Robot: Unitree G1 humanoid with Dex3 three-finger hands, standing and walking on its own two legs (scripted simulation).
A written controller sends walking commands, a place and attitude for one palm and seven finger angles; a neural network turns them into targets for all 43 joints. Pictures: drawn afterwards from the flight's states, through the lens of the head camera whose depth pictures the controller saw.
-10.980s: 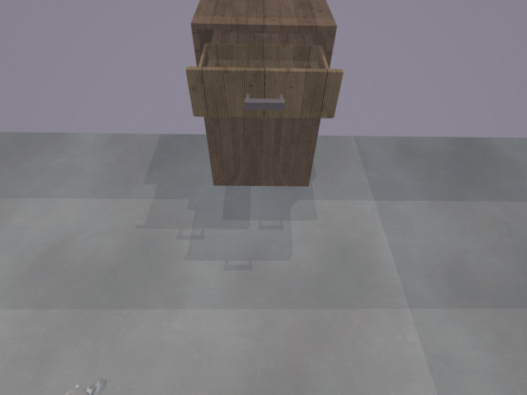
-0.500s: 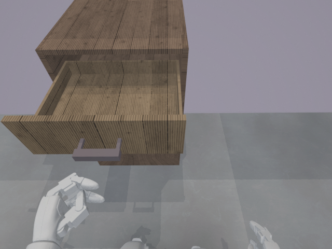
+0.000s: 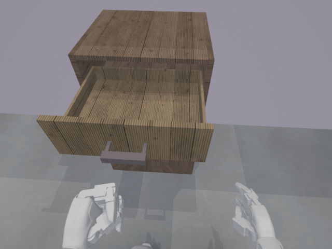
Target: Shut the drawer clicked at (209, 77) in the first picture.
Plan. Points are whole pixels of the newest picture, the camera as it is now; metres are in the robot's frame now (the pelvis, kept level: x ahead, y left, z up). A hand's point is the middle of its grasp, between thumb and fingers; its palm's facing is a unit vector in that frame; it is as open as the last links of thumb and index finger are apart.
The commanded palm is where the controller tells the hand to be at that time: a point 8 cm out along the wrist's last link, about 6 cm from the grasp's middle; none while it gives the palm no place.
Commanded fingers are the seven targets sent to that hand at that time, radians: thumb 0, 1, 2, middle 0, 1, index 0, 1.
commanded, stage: raise the hand and make a fist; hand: left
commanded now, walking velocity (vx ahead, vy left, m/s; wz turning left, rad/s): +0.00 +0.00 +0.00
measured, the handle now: (125, 151) +0.37 +0.15 +0.01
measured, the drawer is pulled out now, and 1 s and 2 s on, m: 0.30 0.30 0.30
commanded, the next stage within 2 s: bring the fist close to the handle in 0.56 s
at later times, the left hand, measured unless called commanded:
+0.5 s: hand (120, 212) +0.18 +0.10 +0.10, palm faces +0.00 -1.00 -0.03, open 3.3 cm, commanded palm +0.14 +0.15 +0.11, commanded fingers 0.00 0.90 0.90 -1.40 -1.60 -1.40 -1.60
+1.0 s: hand (129, 205) +0.20 +0.09 +0.08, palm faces -0.02 -1.00 -0.01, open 3.3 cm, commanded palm +0.17 +0.16 +0.07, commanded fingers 0.00 0.90 0.90 -1.40 -1.60 -1.40 -1.60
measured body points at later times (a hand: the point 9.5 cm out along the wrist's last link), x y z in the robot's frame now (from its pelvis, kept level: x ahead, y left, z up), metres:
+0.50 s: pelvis +0.01 -0.01 +0.00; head +0.02 -0.02 +0.45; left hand +0.17 +0.16 +0.10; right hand +0.18 -0.24 -0.06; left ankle +0.03 +0.09 -0.68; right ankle -0.01 -0.11 -0.68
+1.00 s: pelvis +0.01 -0.03 +0.00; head +0.05 -0.04 +0.45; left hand +0.19 +0.15 +0.08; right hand +0.20 -0.26 -0.07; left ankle +0.03 +0.09 -0.68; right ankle -0.01 -0.12 -0.68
